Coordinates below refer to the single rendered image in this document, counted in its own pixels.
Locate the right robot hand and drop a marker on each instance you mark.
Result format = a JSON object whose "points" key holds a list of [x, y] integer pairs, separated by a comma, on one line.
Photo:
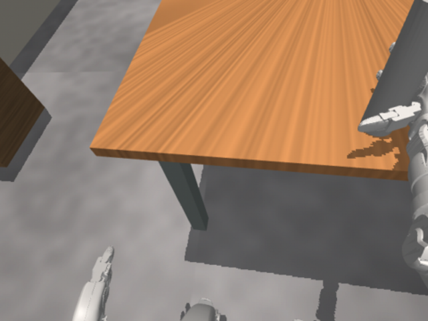
{"points": [[399, 116]]}

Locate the bottle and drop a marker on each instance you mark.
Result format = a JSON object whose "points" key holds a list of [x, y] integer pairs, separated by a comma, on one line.
{"points": [[406, 67]]}

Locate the table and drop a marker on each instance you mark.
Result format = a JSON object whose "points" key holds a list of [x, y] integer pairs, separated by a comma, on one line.
{"points": [[278, 85]]}

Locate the left robot hand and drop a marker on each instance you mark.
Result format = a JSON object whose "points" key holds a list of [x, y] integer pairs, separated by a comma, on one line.
{"points": [[94, 294]]}

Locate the right robot arm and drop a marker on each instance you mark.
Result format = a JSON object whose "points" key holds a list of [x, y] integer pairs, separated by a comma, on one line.
{"points": [[415, 246]]}

